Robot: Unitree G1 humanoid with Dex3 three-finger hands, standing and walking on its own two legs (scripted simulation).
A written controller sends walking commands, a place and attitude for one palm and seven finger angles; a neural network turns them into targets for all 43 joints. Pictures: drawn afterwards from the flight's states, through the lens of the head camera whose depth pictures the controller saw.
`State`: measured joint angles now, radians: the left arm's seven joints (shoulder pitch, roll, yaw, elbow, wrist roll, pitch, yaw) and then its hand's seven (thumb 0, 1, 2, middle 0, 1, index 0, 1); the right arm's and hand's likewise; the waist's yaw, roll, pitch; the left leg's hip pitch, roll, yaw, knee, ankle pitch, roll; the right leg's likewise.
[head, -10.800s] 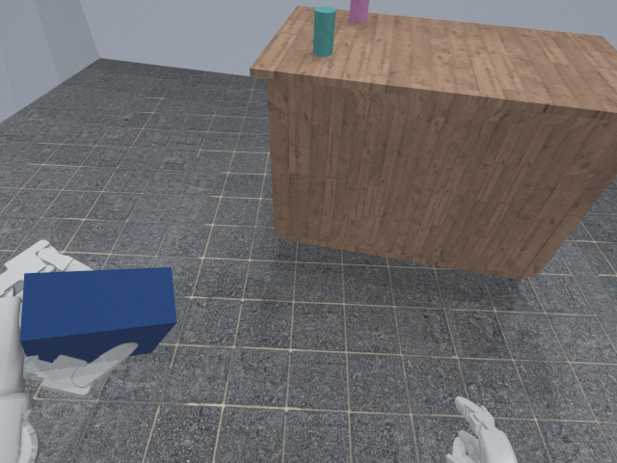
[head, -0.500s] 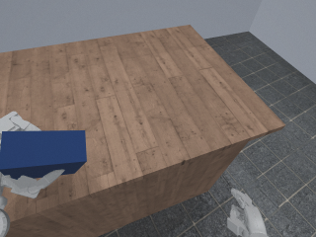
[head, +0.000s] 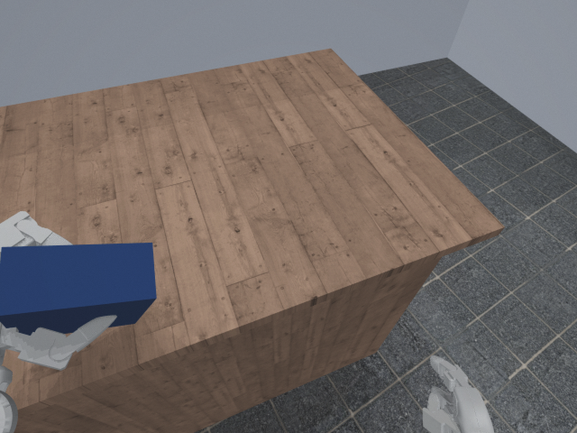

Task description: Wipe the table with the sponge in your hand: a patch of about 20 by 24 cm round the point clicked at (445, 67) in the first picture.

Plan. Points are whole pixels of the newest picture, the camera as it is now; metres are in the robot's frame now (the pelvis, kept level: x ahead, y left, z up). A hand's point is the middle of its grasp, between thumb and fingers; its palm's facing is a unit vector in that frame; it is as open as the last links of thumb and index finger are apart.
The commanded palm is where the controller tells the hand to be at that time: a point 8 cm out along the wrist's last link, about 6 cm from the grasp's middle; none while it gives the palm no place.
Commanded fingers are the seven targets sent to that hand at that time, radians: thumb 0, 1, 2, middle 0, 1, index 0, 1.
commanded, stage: come to a stop and stand still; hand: left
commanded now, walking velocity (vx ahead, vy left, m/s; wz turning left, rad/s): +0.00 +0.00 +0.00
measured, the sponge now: (102, 291) +0.23 +0.21 +0.15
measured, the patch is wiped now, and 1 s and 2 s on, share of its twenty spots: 0.00 0.00 0.00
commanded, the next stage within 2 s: look again from close up in 0.88 s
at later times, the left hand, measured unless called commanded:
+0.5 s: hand out of the picture +0.21 +0.34 +0.16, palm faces +0.41 -0.83 -0.38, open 9.4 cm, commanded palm +0.14 +0.36 +0.18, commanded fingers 0.00 0.10 1.30 -1.20 -1.60 -1.20 -1.60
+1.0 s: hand out of the picture +0.21 +0.35 +0.16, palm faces +0.39 -0.83 -0.40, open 9.4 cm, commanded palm +0.15 +0.38 +0.18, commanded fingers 0.00 0.10 1.30 -1.20 -1.60 -1.20 -1.60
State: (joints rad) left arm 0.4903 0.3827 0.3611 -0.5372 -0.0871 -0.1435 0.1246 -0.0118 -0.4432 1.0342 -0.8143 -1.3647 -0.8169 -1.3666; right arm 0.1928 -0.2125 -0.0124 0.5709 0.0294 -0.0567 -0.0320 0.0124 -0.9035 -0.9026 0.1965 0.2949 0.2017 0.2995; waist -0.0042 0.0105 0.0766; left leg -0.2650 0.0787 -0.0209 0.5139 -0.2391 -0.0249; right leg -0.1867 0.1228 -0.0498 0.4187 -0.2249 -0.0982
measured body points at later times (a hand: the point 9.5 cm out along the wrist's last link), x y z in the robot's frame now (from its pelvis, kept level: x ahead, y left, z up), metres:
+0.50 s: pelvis -0.02 +0.08 +0.00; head +0.01 +0.11 +0.45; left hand +0.18 +0.38 +0.18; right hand +0.17 -0.14 -0.06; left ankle +0.02 +0.15 -0.74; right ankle +0.00 -0.05 -0.74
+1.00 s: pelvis -0.01 +0.10 +0.00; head +0.03 +0.12 +0.45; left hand +0.18 +0.39 +0.19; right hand +0.18 -0.11 -0.07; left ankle +0.02 +0.15 -0.74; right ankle +0.00 -0.05 -0.74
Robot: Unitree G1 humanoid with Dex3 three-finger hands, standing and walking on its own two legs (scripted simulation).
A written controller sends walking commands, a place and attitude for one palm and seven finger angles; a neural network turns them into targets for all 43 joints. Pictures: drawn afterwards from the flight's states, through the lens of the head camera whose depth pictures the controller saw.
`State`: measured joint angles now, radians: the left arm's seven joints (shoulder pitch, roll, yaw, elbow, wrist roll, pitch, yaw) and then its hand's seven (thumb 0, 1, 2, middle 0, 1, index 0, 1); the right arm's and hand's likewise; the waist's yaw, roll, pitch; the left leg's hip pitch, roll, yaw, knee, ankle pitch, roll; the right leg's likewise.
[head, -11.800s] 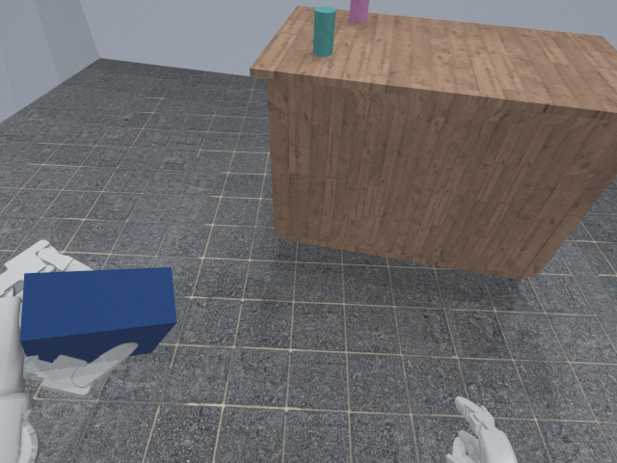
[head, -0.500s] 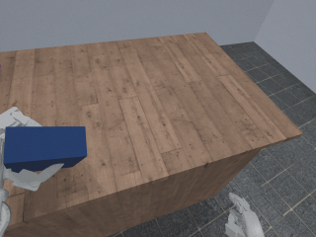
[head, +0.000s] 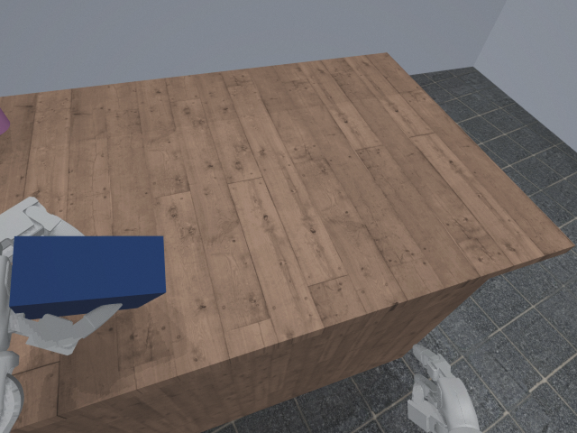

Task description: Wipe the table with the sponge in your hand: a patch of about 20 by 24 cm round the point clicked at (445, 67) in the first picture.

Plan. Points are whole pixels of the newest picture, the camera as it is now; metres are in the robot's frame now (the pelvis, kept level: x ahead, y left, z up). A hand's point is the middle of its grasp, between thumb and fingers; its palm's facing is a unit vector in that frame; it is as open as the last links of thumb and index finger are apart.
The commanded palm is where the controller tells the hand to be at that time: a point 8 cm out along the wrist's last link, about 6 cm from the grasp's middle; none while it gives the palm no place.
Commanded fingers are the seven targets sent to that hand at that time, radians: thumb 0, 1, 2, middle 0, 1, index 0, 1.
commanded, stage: look again from close up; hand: left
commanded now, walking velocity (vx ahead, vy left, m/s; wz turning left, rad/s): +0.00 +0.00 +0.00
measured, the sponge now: (109, 278) +0.23 +0.22 +0.14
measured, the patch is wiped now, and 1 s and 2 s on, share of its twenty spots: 0.00 0.00 0.00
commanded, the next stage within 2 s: shuffle to correct the standing spot in 0.30 s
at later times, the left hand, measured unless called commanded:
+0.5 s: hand (102, 281) +0.22 +0.21 +0.16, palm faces +0.37 -0.84 -0.39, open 9.4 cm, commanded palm +0.16 +0.25 +0.17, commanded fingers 0.00 0.10 1.30 -1.20 -1.60 -1.20 -1.60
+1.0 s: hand (150, 281) +0.23 +0.17 +0.16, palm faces +0.31 -0.86 -0.41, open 9.4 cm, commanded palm +0.17 +0.21 +0.17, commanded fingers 0.00 0.10 1.30 -1.20 -1.60 -1.20 -1.60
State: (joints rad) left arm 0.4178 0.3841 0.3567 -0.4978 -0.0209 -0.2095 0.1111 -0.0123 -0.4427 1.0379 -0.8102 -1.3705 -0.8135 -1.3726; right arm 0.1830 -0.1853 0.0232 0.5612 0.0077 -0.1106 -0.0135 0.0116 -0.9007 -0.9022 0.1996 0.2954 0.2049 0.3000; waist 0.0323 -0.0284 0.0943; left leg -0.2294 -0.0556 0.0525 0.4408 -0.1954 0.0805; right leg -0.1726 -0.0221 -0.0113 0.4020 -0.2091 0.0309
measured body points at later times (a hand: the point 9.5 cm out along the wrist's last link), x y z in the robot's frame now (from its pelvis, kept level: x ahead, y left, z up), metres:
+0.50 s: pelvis +0.00 -0.03 +0.00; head +0.03 -0.02 +0.45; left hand +0.20 +0.26 +0.18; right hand +0.18 -0.26 -0.07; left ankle +0.03 +0.06 -0.74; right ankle +0.00 -0.15 -0.74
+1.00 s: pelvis +0.00 -0.07 +0.00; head +0.04 -0.06 +0.45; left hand +0.20 +0.21 +0.18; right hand +0.18 -0.30 -0.07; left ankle +0.03 +0.06 -0.74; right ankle +0.00 -0.15 -0.74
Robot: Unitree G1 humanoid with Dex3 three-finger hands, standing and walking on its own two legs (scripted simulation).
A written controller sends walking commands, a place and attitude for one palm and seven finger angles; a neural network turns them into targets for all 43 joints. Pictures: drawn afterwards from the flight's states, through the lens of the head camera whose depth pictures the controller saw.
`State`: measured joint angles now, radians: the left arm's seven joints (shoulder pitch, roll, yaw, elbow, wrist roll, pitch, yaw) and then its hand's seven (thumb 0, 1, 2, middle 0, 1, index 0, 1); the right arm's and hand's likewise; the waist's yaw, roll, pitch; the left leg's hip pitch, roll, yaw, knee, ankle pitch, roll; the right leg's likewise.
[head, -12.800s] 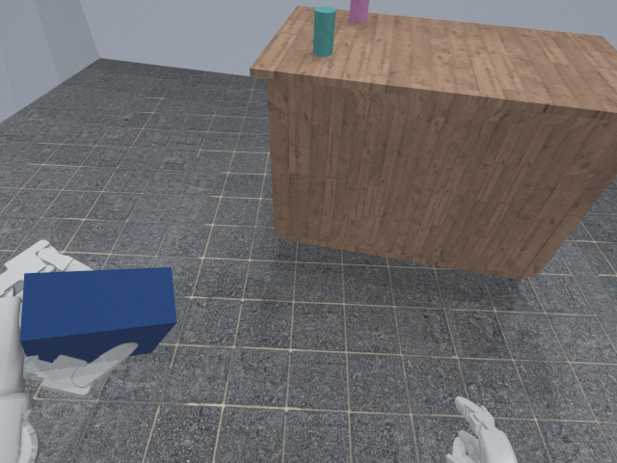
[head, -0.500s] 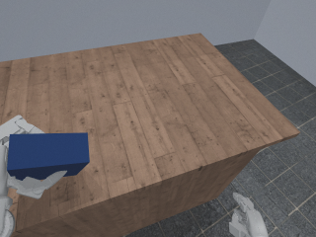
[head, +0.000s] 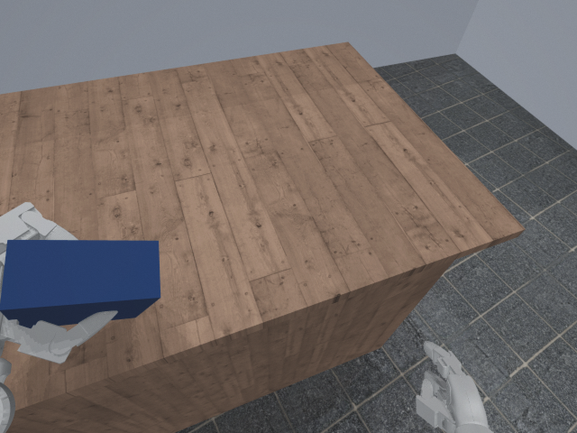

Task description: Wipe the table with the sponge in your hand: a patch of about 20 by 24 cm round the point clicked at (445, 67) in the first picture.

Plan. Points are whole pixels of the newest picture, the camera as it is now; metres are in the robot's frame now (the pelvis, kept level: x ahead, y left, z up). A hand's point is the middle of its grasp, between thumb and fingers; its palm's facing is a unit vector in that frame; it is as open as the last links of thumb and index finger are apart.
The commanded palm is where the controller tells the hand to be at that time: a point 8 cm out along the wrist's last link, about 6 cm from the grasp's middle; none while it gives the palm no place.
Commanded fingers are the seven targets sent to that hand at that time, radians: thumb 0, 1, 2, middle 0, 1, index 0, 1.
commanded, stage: shuffle to correct the standing spot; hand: left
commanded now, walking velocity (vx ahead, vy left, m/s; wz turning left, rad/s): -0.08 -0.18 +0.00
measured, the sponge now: (105, 286) +0.23 +0.21 +0.14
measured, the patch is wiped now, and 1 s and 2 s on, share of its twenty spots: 0.00 0.00 0.00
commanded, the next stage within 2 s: come to a stop and stand still in 1.76 s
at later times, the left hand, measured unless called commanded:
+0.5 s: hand (80, 284) +0.22 +0.22 +0.16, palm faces +0.32 -0.84 -0.43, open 9.4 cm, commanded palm +0.16 +0.26 +0.18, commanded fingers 0.00 0.10 1.30 -1.20 -1.60 -1.20 -1.60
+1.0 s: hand (74, 293) +0.21 +0.22 +0.17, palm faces +0.32 -0.83 -0.45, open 9.4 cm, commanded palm +0.15 +0.26 +0.18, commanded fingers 0.00 0.10 1.30 -1.20 -1.60 -1.20 -1.60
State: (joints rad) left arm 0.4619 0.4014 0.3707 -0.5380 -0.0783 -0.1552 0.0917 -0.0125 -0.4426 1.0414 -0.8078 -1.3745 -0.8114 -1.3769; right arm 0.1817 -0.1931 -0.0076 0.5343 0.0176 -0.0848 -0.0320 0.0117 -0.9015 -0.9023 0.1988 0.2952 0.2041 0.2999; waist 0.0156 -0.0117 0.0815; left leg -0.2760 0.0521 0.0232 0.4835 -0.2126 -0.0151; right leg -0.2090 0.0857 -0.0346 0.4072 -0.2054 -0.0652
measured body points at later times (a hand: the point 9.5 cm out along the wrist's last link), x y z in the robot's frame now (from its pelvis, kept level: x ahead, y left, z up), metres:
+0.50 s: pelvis +0.00 -0.02 +0.00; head +0.04 -0.01 +0.44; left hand +0.20 +0.27 +0.18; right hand +0.17 -0.25 -0.08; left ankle +0.03 +0.13 -0.74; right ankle +0.01 -0.08 -0.74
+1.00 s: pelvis -0.01 -0.02 -0.01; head +0.04 -0.01 +0.44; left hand +0.19 +0.26 +0.19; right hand +0.18 -0.25 -0.08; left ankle +0.03 +0.13 -0.74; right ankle +0.01 -0.08 -0.74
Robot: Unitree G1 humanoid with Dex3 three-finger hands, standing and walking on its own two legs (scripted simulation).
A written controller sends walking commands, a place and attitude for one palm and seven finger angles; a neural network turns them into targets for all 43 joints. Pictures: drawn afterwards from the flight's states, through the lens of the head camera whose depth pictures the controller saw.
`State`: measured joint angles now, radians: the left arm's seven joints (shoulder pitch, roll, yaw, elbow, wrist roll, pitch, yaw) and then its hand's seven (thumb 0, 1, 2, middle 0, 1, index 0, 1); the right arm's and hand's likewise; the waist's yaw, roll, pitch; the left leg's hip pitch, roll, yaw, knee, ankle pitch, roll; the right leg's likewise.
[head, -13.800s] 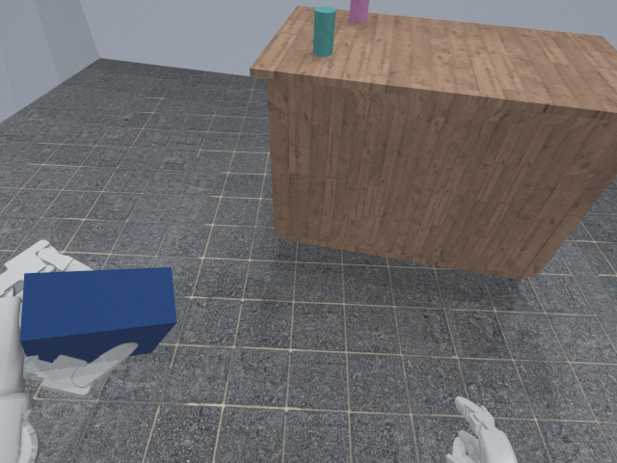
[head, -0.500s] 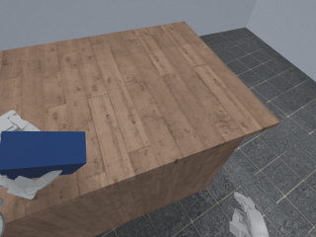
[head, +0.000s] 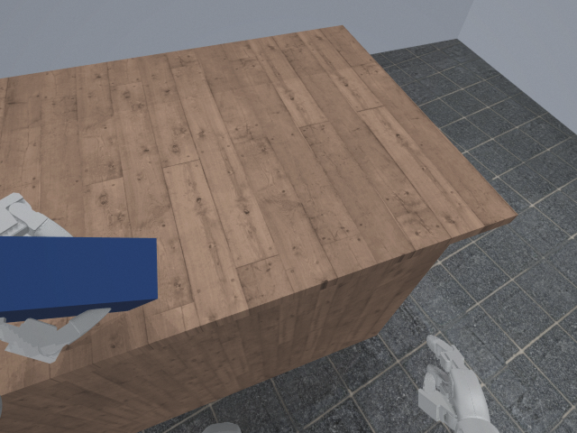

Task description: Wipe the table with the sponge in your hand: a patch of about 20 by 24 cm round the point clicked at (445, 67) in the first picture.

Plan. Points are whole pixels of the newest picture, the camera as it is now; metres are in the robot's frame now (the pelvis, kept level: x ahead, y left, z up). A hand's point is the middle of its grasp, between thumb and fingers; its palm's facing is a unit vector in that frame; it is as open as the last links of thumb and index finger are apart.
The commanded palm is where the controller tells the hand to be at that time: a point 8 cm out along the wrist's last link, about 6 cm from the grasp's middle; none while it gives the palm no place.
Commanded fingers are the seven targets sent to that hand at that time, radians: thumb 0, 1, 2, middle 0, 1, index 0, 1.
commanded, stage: shuffle to correct the standing spot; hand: left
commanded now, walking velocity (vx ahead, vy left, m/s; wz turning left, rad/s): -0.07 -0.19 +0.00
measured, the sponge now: (98, 281) +0.23 +0.21 +0.15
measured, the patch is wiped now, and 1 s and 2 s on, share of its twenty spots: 0.00 0.00 0.00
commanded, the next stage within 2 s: come to a stop and stand still in 0.76 s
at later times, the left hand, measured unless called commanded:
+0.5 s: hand (43, 289) +0.22 +0.25 +0.17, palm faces +0.34 -0.84 -0.43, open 9.4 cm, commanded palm +0.16 +0.29 +0.18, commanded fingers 0.00 0.10 1.30 -1.20 -1.60 -1.20 -1.60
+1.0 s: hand (66, 281) +0.22 +0.23 +0.17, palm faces +0.35 -0.84 -0.42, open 9.4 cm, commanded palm +0.17 +0.27 +0.18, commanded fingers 0.00 0.10 1.30 -1.20 -1.60 -1.20 -1.60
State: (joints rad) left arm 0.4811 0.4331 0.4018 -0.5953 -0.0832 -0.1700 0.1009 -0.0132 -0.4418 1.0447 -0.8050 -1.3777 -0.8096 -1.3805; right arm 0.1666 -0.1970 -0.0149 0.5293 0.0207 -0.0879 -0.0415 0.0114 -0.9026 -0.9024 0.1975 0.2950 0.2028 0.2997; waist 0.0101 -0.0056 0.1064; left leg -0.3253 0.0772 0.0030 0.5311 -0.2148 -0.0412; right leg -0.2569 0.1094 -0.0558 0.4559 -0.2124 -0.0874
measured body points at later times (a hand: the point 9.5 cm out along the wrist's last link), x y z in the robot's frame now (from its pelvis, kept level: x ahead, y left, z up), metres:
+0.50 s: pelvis +0.00 +0.00 +0.00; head +0.03 +0.01 +0.45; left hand +0.19 +0.29 +0.19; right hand +0.16 -0.22 -0.09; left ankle +0.04 +0.15 -0.73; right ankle +0.02 -0.06 -0.73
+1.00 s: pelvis +0.01 -0.01 +0.00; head +0.04 -0.01 +0.45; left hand +0.20 +0.27 +0.19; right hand +0.19 -0.24 -0.08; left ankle +0.04 +0.14 -0.73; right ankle +0.02 -0.06 -0.73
